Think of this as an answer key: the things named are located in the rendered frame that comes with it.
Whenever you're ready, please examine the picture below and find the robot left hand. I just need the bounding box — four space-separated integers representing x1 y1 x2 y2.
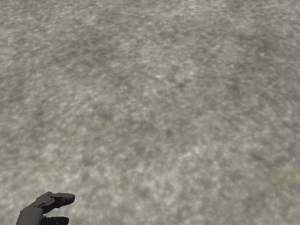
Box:
16 191 75 225

